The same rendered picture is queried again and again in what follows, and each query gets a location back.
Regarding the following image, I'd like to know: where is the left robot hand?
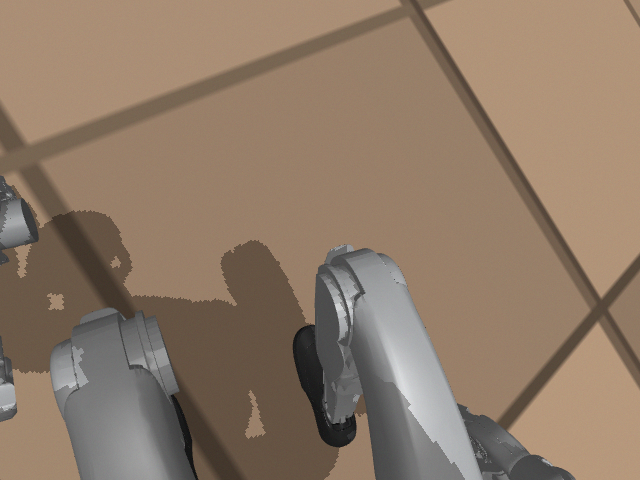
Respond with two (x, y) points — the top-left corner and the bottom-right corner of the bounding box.
(0, 175), (17, 266)

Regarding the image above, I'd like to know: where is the left robot arm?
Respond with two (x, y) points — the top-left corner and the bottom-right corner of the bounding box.
(0, 336), (17, 422)

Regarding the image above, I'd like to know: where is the right robot foot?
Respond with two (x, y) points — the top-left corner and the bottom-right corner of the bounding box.
(293, 325), (356, 447)

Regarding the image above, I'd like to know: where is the right robot arm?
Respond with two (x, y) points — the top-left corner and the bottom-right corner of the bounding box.
(509, 455), (576, 480)

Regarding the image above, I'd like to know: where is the left robot foot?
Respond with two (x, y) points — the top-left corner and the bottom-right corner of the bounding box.
(171, 394), (198, 480)

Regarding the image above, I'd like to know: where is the can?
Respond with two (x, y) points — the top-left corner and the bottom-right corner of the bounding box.
(0, 198), (39, 250)

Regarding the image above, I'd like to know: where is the right robot hand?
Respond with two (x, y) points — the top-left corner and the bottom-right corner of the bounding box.
(457, 403), (531, 480)

